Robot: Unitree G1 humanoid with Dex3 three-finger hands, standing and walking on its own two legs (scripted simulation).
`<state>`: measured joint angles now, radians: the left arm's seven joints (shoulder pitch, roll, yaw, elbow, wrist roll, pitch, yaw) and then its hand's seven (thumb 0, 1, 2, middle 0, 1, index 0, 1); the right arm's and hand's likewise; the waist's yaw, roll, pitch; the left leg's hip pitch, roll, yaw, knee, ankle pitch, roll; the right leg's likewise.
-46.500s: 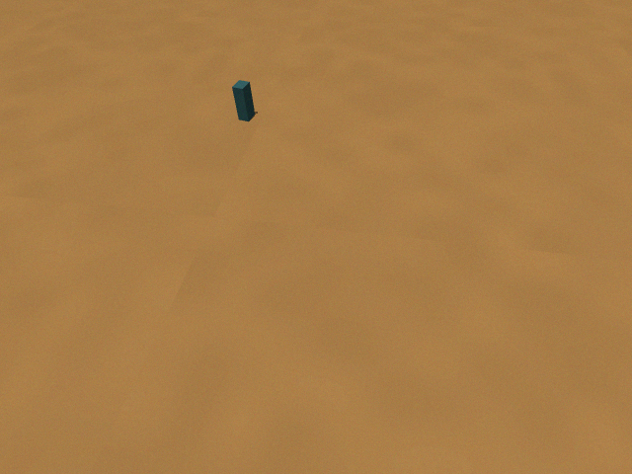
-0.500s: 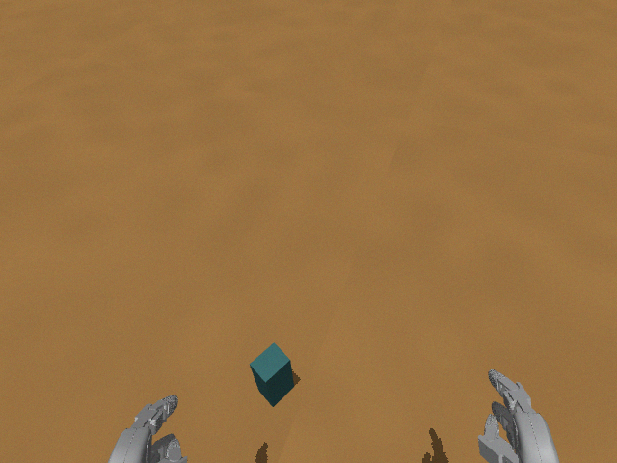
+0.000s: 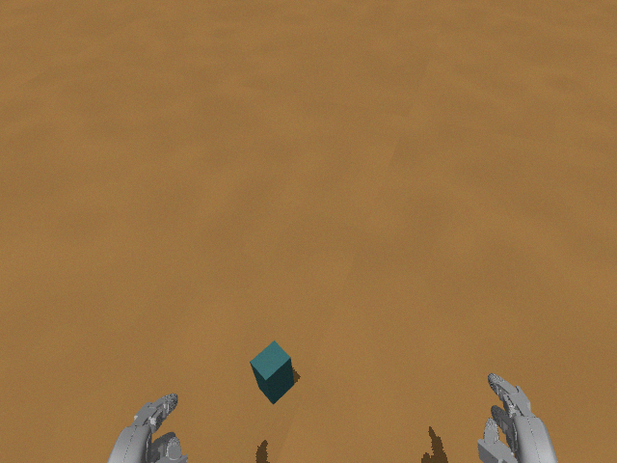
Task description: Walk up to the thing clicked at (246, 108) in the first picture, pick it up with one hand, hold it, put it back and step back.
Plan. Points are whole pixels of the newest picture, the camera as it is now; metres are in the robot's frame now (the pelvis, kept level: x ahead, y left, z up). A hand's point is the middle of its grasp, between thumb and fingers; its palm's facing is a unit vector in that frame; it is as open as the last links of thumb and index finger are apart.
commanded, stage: stand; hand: left
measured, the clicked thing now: (273, 373) +0.47 +0.13 -0.61
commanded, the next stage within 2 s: none
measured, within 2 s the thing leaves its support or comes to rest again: neither
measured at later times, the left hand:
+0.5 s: hand (181, 460) +0.17 +0.18 -0.05, palm faces +0.03 -0.98 -0.20, open 7.4 cm
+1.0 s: hand out of the picture +0.07 +0.24 -0.10, palm faces +0.02 -0.94 -0.34, open 7.4 cm
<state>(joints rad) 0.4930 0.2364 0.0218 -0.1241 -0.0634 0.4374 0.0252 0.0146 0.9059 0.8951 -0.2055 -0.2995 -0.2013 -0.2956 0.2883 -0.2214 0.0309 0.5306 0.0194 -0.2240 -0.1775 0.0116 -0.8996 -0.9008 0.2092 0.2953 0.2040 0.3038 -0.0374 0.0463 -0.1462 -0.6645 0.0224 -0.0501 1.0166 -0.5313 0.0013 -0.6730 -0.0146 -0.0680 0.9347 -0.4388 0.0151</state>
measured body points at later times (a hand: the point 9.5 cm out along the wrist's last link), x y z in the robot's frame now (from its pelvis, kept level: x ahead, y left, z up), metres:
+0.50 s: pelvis +0.01 +0.00 +0.00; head +0.03 +0.01 +0.45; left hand +0.16 +0.23 -0.03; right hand +0.17 -0.24 -0.06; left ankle -0.01 +0.11 -0.68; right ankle +0.02 -0.13 -0.68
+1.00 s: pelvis -0.01 +0.00 +0.05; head +0.00 +0.00 +0.50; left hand +0.07 +0.29 -0.07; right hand +0.09 -0.28 -0.08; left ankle -0.01 +0.11 -0.68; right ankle +0.02 -0.13 -0.68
